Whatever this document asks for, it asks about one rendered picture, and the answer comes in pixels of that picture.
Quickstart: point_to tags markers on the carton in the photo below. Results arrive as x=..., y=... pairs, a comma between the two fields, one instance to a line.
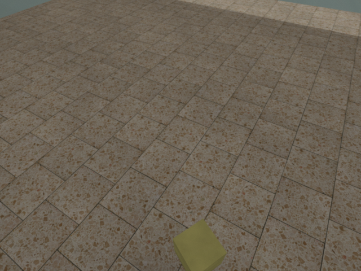
x=198, y=249

